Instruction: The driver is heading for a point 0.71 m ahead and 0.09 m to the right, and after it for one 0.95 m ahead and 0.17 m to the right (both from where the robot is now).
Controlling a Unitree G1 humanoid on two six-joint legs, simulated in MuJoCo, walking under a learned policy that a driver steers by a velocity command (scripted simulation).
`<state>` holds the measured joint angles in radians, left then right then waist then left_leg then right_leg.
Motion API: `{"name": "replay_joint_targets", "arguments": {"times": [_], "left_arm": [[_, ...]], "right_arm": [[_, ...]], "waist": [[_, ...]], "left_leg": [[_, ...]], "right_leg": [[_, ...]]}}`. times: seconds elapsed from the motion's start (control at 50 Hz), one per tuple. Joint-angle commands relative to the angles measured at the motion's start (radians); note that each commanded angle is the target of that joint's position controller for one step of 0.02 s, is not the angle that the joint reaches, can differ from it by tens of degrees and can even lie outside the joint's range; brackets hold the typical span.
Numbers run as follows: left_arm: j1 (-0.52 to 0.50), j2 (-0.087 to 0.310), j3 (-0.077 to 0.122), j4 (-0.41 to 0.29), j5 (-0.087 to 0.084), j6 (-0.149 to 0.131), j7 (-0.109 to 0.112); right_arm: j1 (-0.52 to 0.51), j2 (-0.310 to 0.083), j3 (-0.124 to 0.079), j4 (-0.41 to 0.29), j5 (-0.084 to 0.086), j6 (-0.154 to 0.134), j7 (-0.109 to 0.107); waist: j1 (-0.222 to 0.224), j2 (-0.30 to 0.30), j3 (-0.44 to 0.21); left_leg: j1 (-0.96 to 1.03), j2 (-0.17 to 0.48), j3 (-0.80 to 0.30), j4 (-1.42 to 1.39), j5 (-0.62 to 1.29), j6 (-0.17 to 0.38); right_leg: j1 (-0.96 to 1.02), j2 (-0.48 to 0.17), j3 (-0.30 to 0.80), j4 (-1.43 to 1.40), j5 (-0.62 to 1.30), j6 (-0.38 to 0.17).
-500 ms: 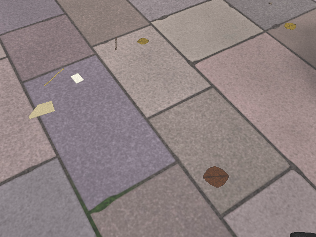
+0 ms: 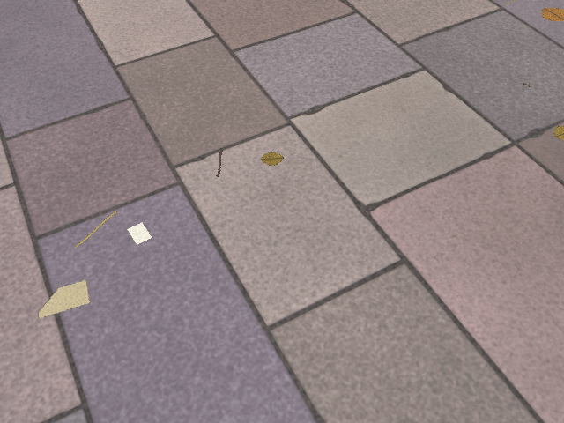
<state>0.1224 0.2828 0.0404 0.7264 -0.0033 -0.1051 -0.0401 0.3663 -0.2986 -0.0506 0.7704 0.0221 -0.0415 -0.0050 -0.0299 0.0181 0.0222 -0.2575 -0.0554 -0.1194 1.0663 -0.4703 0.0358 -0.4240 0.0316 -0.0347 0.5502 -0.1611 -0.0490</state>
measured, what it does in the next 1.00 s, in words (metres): walks ahead: left foot, then right foot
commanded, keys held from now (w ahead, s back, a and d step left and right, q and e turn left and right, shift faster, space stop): w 0.38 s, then no key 0.14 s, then e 0.48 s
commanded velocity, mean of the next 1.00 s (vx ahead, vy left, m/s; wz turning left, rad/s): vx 0.30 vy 0.00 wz -0.14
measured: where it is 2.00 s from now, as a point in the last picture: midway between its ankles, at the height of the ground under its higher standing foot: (318, 351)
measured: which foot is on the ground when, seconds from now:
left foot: up 0.00-0.40, down 0.42-0.96, up 0.98-1.00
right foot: down 0.00-0.44, up 0.46-0.92, down 0.94-1.00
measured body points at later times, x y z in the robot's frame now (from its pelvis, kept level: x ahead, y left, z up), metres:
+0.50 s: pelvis +0.28 +0.04 +0.00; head +0.32 +0.06 +0.45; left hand +0.29 +0.33 -0.14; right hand +0.50 -0.20 -0.07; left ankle +0.38 +0.14 -0.73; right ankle +0.11 -0.10 -0.66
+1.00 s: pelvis +0.39 +0.01 +0.01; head +0.43 -0.01 +0.45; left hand +0.60 +0.27 -0.08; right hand +0.47 -0.29 -0.12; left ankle +0.37 +0.15 -0.69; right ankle +0.40 -0.09 -0.73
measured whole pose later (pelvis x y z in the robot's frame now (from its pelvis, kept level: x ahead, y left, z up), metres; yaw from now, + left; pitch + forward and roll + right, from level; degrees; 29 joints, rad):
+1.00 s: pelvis +0.39 +0.01 +0.01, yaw -12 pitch +2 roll +2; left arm 0.16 0.31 0.08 0.70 0.00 0.04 -0.01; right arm 0.09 -0.31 -0.07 0.83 -0.01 0.01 -0.02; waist 0.01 0.02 0.06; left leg -0.34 0.05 0.11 0.81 -0.48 -0.03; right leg -0.35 -0.01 -0.02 0.57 -0.25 -0.05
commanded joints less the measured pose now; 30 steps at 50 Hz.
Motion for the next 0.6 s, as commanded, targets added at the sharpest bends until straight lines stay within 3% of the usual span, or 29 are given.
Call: {"name": "replay_joint_targets", "arguments": {"times": [0.02, 0.06, 0.1, 0.16, 0.22, 0.3, 0.36, 0.38, 0.4, 0.42, 0.44, 0.46, 0.48, 0.5, 0.52, 0.54, 0.6], "left_arm": [[0.145, 0.126, 0.034, -0.008, 0.006, 0.012, 0.009], [0.113, 0.1, 0.024, -0.009, 0.016, 0.005, 0.01], [0.122, 0.111, 0.027, 0.004, 0.005, -0.002, 0.012], [0.147, 0.146, 0.037, 0.025, -0.001, 0.0, 0.021], [0.183, 0.159, 0.039, 0.045, -0.009, 0.01, 0.028], [0.262, 0.174, 0.043, 0.086, -0.018, 0.027, 0.032], [0.273, 0.189, 0.05, 0.106, -0.022, 0.046, 0.039], [0.265, 0.197, 0.053, 0.108, -0.022, 0.051, 0.042], [0.239, 0.202, 0.054, 0.105, -0.02, 0.057, 0.046], [0.234, 0.183, 0.046, 0.1, -0.015, 0.062, 0.05], [0.233, 0.132, 0.023, 0.066, 0.013, 0.058, 0.054], [0.403, 0.015, -0.015, 0.073, 0.017, 0.043, 0.042], [0.362, 0.128, 0.011, 0.104, -0.002, 0.033, 0.039], [0.262, 0.164, 0.024, 0.073, -0.026, 0.03, 0.038], [0.205, 0.149, 0.02, 0.062, -0.02, 0.033, 0.044], [0.185, 0.142, 0.024, 0.062, -0.01, 0.044, 0.049], [0.258, 0.082, 0.02, 0.09, -0.014, 0.095, 0.06]], "right_arm": [[-0.112, -0.13, -0.027, -0.123, -0.007, -0.036, 0.001], [-0.077, -0.099, -0.027, -0.109, -0.011, -0.029, 0.002], [-0.065, -0.068, -0.02, -0.101, -0.014, -0.02, 0.001], [-0.158, -0.047, -0.01, -0.127, -0.022, -0.024, 0.0], [-0.257, -0.024, 0.0, -0.144, -0.018, -0.036, 0.012], [-0.37, -0.027, 0.002, -0.175, -0.005, -0.048, 0.032], [-0.391, -0.049, -0.005, -0.19, -0.005, -0.053, 0.047], [-0.362, -0.064, -0.011, -0.184, -0.007, -0.054, 0.048], [-0.285, -0.087, -0.024, -0.162, -0.016, -0.056, 0.045], [-0.15, -0.13, -0.045, -0.121, -0.028, -0.058, 0.038], [0.005, -0.2, -0.061, -0.094, -0.05, -0.057, 0.028], [0.019, -0.259, -0.069, -0.081, -0.049, -0.048, 0.029], [0.042, -0.165, -0.05, -0.085, -0.03, -0.039, 0.03], [-0.035, -0.133, -0.035, -0.089, -0.026, -0.037, 0.028], [-0.104, -0.109, -0.026, -0.089, -0.026, -0.037, 0.028], [-0.159, -0.077, -0.018, -0.089, -0.027, -0.038, 0.028], [-0.238, -0.05, -0.011, -0.063, -0.053, -0.053, 0.031]], "waist": [[0.088, -0.064, -0.047], [0.041, -0.107, -0.033], [0.028, -0.112, -0.032], [0.047, -0.083, -0.007], [0.083, -0.08, 0.009], [0.122, -0.08, 0.036], [0.102, -0.091, 0.039], [0.079, -0.099, 0.021], [0.027, -0.103, -0.023], [-0.038, -0.087, -0.121], [-0.087, 0.016, -0.283], [-0.007, 0.284, -0.428], [-0.065, 0.161, -0.455], [-0.055, 0.121, -0.298], [-0.025, 0.051, -0.219], [0.003, 0.025, -0.158], [0.08, 0.078, -0.135]], "left_leg": [[-0.485, 0.117, 0.016, 0.146, 0.105, -0.006], [-0.386, 0.158, 0.022, 0.066, 0.171, -0.014], [-0.375, 0.168, 0.043, 0.005, 0.191, -0.03], [-0.415, 0.18, 0.059, -0.167, 0.331, -0.054], [-0.366, 0.155, 0.087, -0.368, 0.499, -0.056], [-0.344, 0.124, 0.102, -0.501, 0.557, -0.043], [-0.339, 0.11, 0.097, -0.557, 0.46, -0.006], [-0.291, 0.097, 0.107, -0.568, 0.423, 0.008], [-0.174, 0.066, 0.132, -0.602, 0.423, 0.03], [0.032, 0.058, 0.144, -0.624, 0.508, 0.06], [0.342, 0.235, -0.03, -0.55, 0.794, 0.122], [0.674, 0.482, -0.427, -0.571, 0.898, 0.313], [0.634, 0.454, -0.462, -0.619, 0.862, 0.301], [0.512, 0.416, -0.296, -0.63, 0.931, 0.263], [0.387, 0.367, -0.203, -0.649, 0.99, 0.236], [0.275, 0.341, -0.136, -0.682, 0.995, 0.22], [0.045, 0.299, 0.008, -0.769, 0.993, 0.208]], "right_leg": [[0.42, -0.311, 0.47, -0.307, -0.168, -0.18], [0.307, -0.257, 0.369, -0.352, -0.027, -0.172], [0.273, -0.248, 0.299, -0.382, 0.078, -0.189], [0.28, -0.237, 0.215, -0.413, 0.187, -0.19], [0.282, -0.2, 0.132, -0.415, 0.217, -0.156], [0.357, -0.237, 0.132, -0.392, 0.204, -0.147], [0.457, -0.283, 0.148, -0.333, 0.282, -0.126], [0.477, -0.286, 0.144, -0.293, 0.367, -0.115], [0.478, -0.259, 0.118, -0.189, 0.554, -0.092], [0.436, -0.202, 0.079, -0.012, 0.647, -0.055], [0.245, -0.138, 0.046, 0.274, 0.387, -0.007], [-0.129, 0.037, 0.05, 0.629, -0.422, 0.064], [-0.18, 0.016, 0.184, 0.731, -0.494, 0.066], [-0.237, -0.028, 0.164, 0.742, -0.445, 0.065], [-0.229, -0.074, 0.128, 0.687, -0.38, 0.074], [-0.2, -0.099, 0.121, 0.628, -0.336, 0.083], [0.011, -0.118, 0.117, 0.492, -0.24, 0.111]]}}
